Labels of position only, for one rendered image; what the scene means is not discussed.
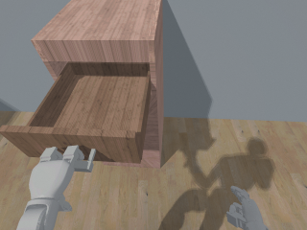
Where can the drawer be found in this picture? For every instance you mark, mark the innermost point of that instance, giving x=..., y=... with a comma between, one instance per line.
x=102, y=106

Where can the robot left hand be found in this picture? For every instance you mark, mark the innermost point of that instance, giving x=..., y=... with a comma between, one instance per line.
x=50, y=177

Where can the left robot forearm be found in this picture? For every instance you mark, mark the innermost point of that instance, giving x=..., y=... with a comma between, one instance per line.
x=40, y=214

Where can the handle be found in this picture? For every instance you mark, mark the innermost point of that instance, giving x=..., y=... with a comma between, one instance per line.
x=84, y=166

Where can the robot right hand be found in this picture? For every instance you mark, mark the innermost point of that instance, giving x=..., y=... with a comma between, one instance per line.
x=240, y=215

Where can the cabinet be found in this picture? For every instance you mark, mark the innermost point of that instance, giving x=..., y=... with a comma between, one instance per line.
x=112, y=31

